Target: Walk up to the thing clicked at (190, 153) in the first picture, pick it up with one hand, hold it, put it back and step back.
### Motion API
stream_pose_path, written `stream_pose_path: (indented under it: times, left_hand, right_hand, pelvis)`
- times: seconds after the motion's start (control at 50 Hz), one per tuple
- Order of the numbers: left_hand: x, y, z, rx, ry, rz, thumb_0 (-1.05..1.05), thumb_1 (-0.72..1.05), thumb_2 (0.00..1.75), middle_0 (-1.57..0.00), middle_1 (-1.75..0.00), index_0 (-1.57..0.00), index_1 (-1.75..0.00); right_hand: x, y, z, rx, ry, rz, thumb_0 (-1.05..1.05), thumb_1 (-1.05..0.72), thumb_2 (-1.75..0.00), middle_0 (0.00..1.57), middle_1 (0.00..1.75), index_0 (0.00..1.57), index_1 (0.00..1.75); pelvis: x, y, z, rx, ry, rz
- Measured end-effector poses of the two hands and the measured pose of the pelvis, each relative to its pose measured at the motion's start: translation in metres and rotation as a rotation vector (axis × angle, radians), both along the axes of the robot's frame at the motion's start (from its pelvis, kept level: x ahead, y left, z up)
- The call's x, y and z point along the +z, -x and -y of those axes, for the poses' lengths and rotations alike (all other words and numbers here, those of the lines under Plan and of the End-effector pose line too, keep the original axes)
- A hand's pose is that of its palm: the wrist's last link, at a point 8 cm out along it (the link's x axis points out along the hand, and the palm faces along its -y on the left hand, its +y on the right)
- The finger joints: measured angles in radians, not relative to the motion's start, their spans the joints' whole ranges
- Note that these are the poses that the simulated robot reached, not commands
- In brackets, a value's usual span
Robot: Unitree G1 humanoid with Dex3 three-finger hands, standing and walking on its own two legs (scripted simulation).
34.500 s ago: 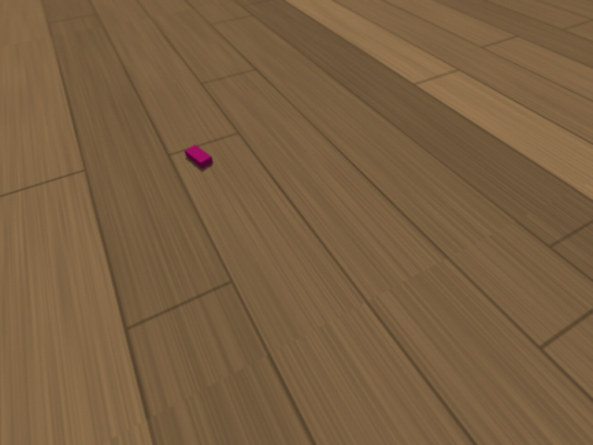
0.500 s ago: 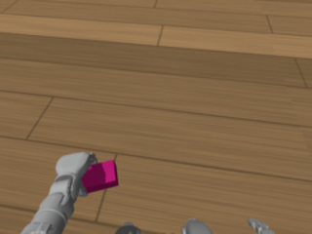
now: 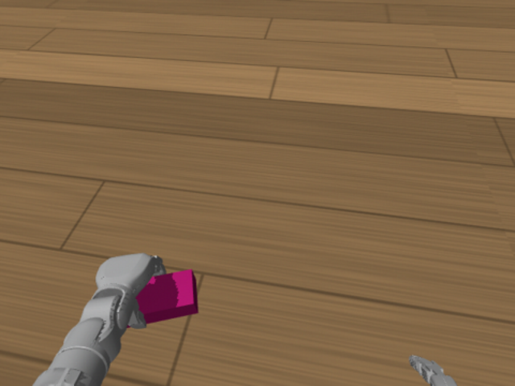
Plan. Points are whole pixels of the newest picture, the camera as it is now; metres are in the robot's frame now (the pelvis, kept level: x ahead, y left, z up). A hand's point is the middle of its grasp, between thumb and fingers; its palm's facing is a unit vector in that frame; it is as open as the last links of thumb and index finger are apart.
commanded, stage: hold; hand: left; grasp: from above
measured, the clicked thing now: (155, 298) +0.31 +0.21 -0.11
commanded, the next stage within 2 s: crouch in 1.62 s
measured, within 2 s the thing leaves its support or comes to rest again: neither
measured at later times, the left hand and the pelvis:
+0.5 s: hand (134, 293) +0.29 +0.22 -0.04, palm faces -0.46 -0.05 -0.89, open 9.8 cm; pelvis +0.00 +0.00 +0.01, yaw +0 degrees
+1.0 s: hand (132, 297) +0.28 +0.22 -0.02, palm faces -0.45 -0.06 -0.89, open 9.8 cm; pelvis +0.00 +0.00 +0.02, yaw -1 degrees
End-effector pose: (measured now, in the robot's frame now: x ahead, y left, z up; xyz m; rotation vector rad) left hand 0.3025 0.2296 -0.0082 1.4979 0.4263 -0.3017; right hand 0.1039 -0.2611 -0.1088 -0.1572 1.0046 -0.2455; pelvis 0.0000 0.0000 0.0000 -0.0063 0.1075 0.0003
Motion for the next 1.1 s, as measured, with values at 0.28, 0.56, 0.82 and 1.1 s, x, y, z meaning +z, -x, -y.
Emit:
stream_pose_path:
  times: [0.28,0.56,0.82,1.1]
  left_hand:
    - [0.016,-0.001,0.005,-0.024,0.005,-0.012,-0.03,0.04,0.40,-0.87,-0.28,-0.81,-0.29]
    - [0.029,0.006,0.009,-0.028,0.010,-0.006,-0.02,0.04,0.40,-0.87,-0.28,-0.81,-0.29]
    - [0.037,0.013,0.012,-0.034,0.017,-0.002,-0.02,0.04,0.40,-0.86,-0.30,-0.80,-0.30]
    - [0.044,0.019,0.010,-0.039,0.014,0.000,-0.02,0.03,0.41,-0.85,-0.33,-0.80,-0.33]
  right_hand:
    - [0.008,-0.011,0.002,0.003,-0.006,0.025,0.01,-0.90,-0.89,0.20,0.30,0.20,0.30]
    - [0.014,-0.018,0.001,0.015,-0.017,0.051,0.01,-0.90,-0.90,0.20,0.30,0.20,0.30]
    - [0.020,-0.024,-0.001,0.024,-0.022,0.077,0.01,-0.90,-0.90,0.20,0.30,0.20,0.30]
    - [0.025,-0.033,-0.008,0.037,-0.031,0.097,0.01,-0.90,-0.90,0.20,0.30,0.20,0.30]
  pelvis:
    - [0.007,-0.004,0.002,-0.007,-0.004,0.028]
    - [0.011,-0.001,0.004,-0.008,-0.007,0.054]
    - [0.015,0.003,0.005,-0.009,-0.009,0.075]
    - [0.017,0.004,0.004,-0.009,-0.010,0.092]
